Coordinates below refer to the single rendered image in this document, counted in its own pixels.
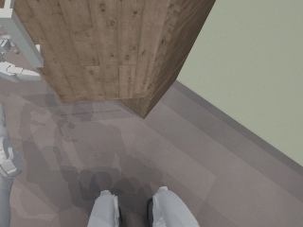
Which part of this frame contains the robot right shin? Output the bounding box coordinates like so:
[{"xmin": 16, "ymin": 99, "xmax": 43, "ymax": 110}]
[{"xmin": 152, "ymin": 186, "xmax": 168, "ymax": 227}]

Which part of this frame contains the cupboard door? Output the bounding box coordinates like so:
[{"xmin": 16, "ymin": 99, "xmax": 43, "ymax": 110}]
[{"xmin": 0, "ymin": 0, "xmax": 171, "ymax": 104}]

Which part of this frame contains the robot left upper arm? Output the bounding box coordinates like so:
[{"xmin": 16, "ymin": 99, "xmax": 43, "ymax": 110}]
[{"xmin": 0, "ymin": 137, "xmax": 24, "ymax": 227}]

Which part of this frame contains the robot left forearm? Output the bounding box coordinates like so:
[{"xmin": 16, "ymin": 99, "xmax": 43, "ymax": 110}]
[{"xmin": 0, "ymin": 94, "xmax": 10, "ymax": 140}]

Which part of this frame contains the handle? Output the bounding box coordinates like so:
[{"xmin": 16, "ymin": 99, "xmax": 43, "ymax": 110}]
[{"xmin": 0, "ymin": 0, "xmax": 44, "ymax": 68}]

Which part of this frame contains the left robot hand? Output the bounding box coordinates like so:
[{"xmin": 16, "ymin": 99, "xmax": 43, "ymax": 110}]
[{"xmin": 0, "ymin": 23, "xmax": 42, "ymax": 83}]

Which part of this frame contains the robot left thigh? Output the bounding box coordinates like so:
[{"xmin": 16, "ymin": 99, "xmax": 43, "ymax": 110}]
[{"xmin": 87, "ymin": 194, "xmax": 119, "ymax": 227}]

